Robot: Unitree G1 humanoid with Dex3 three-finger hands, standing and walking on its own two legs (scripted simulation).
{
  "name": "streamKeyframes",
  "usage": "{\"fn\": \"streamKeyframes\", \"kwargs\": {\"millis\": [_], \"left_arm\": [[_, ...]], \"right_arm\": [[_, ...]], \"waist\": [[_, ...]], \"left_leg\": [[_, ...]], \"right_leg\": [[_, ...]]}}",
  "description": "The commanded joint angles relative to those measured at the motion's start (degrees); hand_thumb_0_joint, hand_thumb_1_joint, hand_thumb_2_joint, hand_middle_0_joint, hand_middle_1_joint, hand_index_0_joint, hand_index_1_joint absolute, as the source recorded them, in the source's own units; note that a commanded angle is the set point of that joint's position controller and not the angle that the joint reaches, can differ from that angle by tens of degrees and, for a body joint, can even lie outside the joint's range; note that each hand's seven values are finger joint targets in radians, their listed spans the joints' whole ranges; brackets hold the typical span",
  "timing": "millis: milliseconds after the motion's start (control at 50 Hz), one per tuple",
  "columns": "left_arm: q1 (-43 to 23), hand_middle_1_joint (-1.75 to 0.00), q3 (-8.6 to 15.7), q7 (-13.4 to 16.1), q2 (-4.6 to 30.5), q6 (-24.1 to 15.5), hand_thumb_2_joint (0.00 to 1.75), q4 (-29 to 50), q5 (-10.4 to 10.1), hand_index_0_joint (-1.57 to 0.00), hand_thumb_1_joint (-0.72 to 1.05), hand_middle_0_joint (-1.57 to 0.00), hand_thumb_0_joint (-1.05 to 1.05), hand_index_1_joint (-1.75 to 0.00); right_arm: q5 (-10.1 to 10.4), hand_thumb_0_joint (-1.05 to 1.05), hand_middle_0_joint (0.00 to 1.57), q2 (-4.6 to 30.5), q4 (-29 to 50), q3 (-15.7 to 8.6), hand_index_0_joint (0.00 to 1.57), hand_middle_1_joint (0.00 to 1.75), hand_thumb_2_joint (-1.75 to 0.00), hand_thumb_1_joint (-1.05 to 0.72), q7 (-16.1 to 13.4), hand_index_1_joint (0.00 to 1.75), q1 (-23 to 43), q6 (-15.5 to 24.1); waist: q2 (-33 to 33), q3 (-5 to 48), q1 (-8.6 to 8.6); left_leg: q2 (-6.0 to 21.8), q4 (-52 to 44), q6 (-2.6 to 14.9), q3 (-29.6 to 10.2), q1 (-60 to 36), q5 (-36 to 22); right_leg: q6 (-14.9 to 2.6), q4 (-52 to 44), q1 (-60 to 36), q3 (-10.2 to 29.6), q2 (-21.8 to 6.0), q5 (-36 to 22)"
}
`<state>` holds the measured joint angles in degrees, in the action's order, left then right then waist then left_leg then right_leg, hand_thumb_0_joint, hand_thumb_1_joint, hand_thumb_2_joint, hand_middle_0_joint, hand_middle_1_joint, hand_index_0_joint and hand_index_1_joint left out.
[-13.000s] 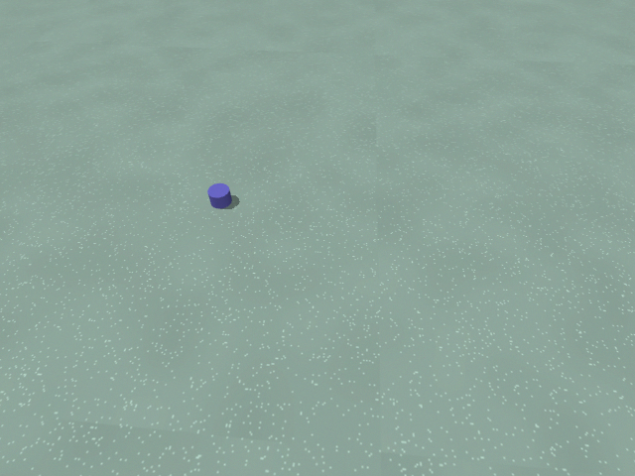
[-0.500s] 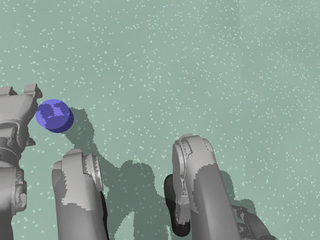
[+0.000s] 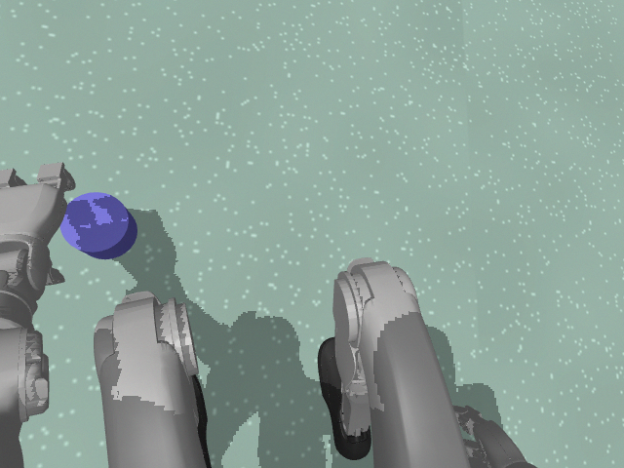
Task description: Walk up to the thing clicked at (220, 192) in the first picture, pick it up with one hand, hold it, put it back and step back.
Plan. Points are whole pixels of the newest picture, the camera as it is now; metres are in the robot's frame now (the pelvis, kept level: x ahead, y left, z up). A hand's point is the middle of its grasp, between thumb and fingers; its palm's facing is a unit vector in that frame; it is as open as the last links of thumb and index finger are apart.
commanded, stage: approach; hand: left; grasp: from above
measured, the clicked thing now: (101, 227) +0.46 +0.26 -0.29
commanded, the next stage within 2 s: close in in 0.36 s
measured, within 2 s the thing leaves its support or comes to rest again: neither
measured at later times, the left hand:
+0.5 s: hand (102, 207) +0.46 +0.23 -0.19, palm faces -0.41 -0.08 -0.91, open 13.8 cm
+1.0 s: hand (95, 231) +0.44 +0.25 -0.23, palm faces -0.43 -0.08 -0.90, open 13.7 cm
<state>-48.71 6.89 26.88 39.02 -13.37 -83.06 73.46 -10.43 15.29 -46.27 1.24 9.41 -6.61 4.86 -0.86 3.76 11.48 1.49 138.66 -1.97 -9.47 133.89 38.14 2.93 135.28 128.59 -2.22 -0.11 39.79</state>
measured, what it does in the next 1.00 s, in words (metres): stands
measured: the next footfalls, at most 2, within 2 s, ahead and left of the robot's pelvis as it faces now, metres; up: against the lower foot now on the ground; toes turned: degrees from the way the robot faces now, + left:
none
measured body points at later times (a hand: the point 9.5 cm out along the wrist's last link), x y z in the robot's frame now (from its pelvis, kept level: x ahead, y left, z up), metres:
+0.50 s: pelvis +0.00 +0.00 -0.01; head +0.24 +0.06 +0.37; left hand +0.48 +0.24 -0.14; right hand +0.03 -0.27 -0.10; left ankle +0.08 +0.14 -0.29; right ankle +0.10 -0.13 -0.29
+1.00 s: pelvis +0.00 +0.00 -0.02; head +0.24 +0.08 +0.35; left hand +0.45 +0.26 -0.18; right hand +0.06 -0.28 -0.11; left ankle +0.08 +0.14 -0.29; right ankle +0.10 -0.13 -0.29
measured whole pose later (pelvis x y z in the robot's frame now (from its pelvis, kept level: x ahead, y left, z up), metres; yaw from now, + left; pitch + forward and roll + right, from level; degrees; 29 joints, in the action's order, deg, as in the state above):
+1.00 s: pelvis +0.00 +0.00 -0.02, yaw -2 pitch +30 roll -9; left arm -55.5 6.2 38.2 42.3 -14.1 -97.9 77.5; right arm -15.7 17.1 -45.9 5.9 13.5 -4.0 9.7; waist -3.8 -0.9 17.1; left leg 1.3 143.6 -2.8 -12.6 135.3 39.2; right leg 3.1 138.6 129.7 -4.2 1.0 39.6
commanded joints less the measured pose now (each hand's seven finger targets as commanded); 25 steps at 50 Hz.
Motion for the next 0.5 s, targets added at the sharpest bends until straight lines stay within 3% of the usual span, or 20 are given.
{"fn": "streamKeyframes", "kwargs": {"millis": [0, 80, 140, 180, 200, 260, 280, 320, 340, 360, 380, 400, 420, 480], "left_arm": [[-17.07, -1.08, 0.25, 1.94, 13.48, -0.24, 1.0, 6.1, -1.22, -0.08, -0.53, -0.07, 0.0, -1.07], [-22.91, -1.07, -4.26, 1.93, 7.57, -0.8, 1.0, 3.73, -1.59, -0.08, -0.53, -0.07, 0.0, -1.06], [-26.72, -1.08, -4.86, 3.44, 7.83, -0.88, 0.98, 6.0, -0.79, -0.09, -0.51, -0.06, 0.0, -1.06], [-26.75, -1.09, -6.0, 4.58, 5.96, 0.27, 0.97, 0.38, -0.05, -0.1, -0.5, -0.07, 0.0, -1.06], [-27.77, -1.09, -5.54, 5.32, 6.61, 0.8, 0.98, -0.8, 0.26, -0.09, -0.5, -0.06, 0.0, -1.06], [-25.29, -1.06, -1.28, 7.77, 11.54, 2.97, 1.0, -2.04, 1.21, -0.09, -0.52, -0.07, 0.0, -1.04], [-23.48, -1.06, -2.31, 8.01, 10.13, 4.3, 0.99, -6.3, 1.86, -0.09, -0.52, -0.07, 0.0, -1.04], [-25.84, -1.07, -0.93, 8.61, 11.09, 5.35, 1.01, -5.27, 1.58, -0.09, -0.52, -0.08, 0.0, -1.05], [-25.37, -1.06, -1.66, 8.5, 10.59, 6.02, 1.0, -5.99, 1.01, -0.09, -0.52, -0.08, 0.0, -1.05], [-24.23, -1.07, -0.22, 8.83, 12.34, 6.38, 1.0, -4.29, 0.43, -0.09, -0.52, -0.07, 0.0, -1.05], [-22.7, -1.07, 1.39, 8.95, 14.3, 6.91, 1.01, -4.45, 0.17, -0.09, -0.52, -0.08, 0.0, -1.06], [-20.85, -1.07, 1.44, 8.55, 14.8, 7.52, 1.01, -4.27, -0.18, -0.09, -0.52, -0.08, 0.0, -1.06], [-19.93, -1.07, 3.47, 8.51, 16.78, 7.73, 1.02, -1.48, -0.64, -0.09, -0.53, -0.08, 0.0, -1.06], [-17.3, -1.08, 3.27, 6.62, 15.32, 7.96, 0.97, -0.57, -2.27, -0.08, -0.54, -0.06, 0.0, -1.05]], "right_arm": [[0.56, 0.0, 0.2, 13.8, 1.13, -4.26, 0.2, 0.3, -0.89, -0.9, -0.55, 0.3, -10.17, 0.48], [0.21, 0.0, 0.2, 13.71, 0.44, -3.76, 0.2, 0.3, -0.89, -0.9, -0.54, 0.3, -11.22, 1.16], [-0.01, 0.0, 0.2, 14.25, 0.1, -3.44, 0.2, 0.3, -0.89, -0.89, -0.62, 0.3, -12.0, 1.67], [-0.46, 0.0, 0.2, 14.24, 0.25, -2.93, 0.2, 0.3, -0.89, -0.9, -0.32, 0.3, -11.91, 1.9], [-0.8, 0.0, 0.2, 14.56, 0.11, -2.67, 0.2, 0.3, -0.89, -0.89, -0.22, 0.3, -12.15, 2.06], [-1.16, 0.0, 0.2, 15.05, 0.88, -2.07, 0.2, 0.3, -0.89, -0.9, 0.04, 0.3, -12.0, 2.1], [-1.46, 0.0, 0.2, 14.57, 0.97, -1.53, 0.2, 0.3, -0.89, -0.9, 0.5, 0.3, -11.34, 2.1], [-1.87, 0.0, 0.2, 15.13, 1.81, -1.29, 0.2, 0.3, -0.89, -0.9, 1.07, 0.3, -11.1, 2.24], [-1.96, 0.0, 0.2, 14.83, 2.11, -0.86, 0.2, 0.3, -0.89, -0.9, 1.64, 0.3, -10.67, 2.51], [-1.81, 0.0, 0.2, 14.79, 2.13, -0.86, 0.2, 0.3, -0.89, -0.9, 1.82, 0.3, -9.98, 2.5], [-1.69, 0.0, 0.2, 15.27, 2.76, -0.82, 0.2, 0.3, -0.89, -0.9, 2.01, 0.3, -10.16, 2.56], [-1.47, 0.0, 0.2, 15.17, 3.2, -0.59, 0.2, 0.3, -0.89, -0.9, 2.3, 0.3, -9.89, 2.55], [-1.23, 0.0, 0.2, 15.38, 3.4, -0.91, 0.2, 0.3, -0.89, -0.9, 2.33, 0.3, -9.85, 2.44], [-0.78, 0.0, 0.2, 14.82, 3.38, -1.61, 0.2, 0.3, -0.9, -0.9, 2.76, 0.3, -9.87, 2.36]], "waist": [[13.83, 36.88, 0.34], [12.38, 32.38, 4.31], [16.13, 36.76, 4.04], [15.28, 34.33, 5.75], [15.2, 33.92, 5.95], [18.19, 36.29, 3.19], [17.63, 34.41, 4.02], [18.44, 35.26, 4.71], [18.65, 34.45, 4.7], [19.14, 36.15, 2.93], [17.62, 36.53, 2.61], [16.92, 36.52, 2.13], [17.11, 39.03, 0.88], [15.69, 38.04, 1.18]], "left_leg": [[-1.56, -13.18, 3.38, 7.76, -28.26, -6.66], [-1.48, -12.59, 3.36, 7.03, -26.31, -3.76], [-1.42, -13.02, 2.77, 6.79, -30.62, -6.47], [-1.26, -12.74, 2.75, 6.82, -29.81, -5.86], [-1.36, -12.73, 2.72, 6.82, -29.42, -5.55], [-1.4, -13.2, 2.64, 7.42, -30.38, -7.57], [-1.38, -12.87, 2.65, 7.52, -29.87, -7.55], [-1.34, -12.7, 2.83, 7.28, -29.94, -8.11], [-1.34, -12.47, 3.0, 7.56, -29.14, -8.01], [-1.4, -12.77, 3.14, 7.75, -28.46, -7.91], [-1.45, -12.3, 3.49, 7.88, -27.77, -7.92], [-1.32, -11.89, 3.8, 8.25, -26.69, -8.42], [-1.41, -11.95, 3.86, 8.44, -26.93, -9.04], [-1.25, -11.68, 4.02, 8.32, -25.4, -8.31]], "right_leg": [[-4.57, -14.9, -16.97, -5.97, 1.97, -11.03], [-4.47, -15.57, -13.9, -6.61, 2.11, -8.74], [-4.54, -14.81, -14.66, -7.18, 2.03, -11.09], [-4.48, -14.72, -13.9, -7.6, 2.24, -10.96], [-4.51, -14.63, -13.67, -7.63, 2.34, -10.68], [-4.56, -14.29, -15.58, -7.35, 2.14, -12.4], [-4.69, -13.31, -14.78, -7.52, 2.32, -12.71], [-4.6, -12.91, -14.96, -7.69, 2.39, -13.48], [-4.63, -12.88, -15.51, -7.48, 2.55, -13.74], [-4.68, -13.1, -16.64, -7.16, 2.77, -13.5], [-4.38, -13.57, -17.66, -7.04, 2.72, -13.47], [-4.2, -13.66, -19.14, -6.65, 2.88, -13.94], [-4.09, -13.7, -20.57, -6.29, 2.86, -14.29], [-4.01, -13.43, -20.92, -6.1, 3.08, -13.83]]}}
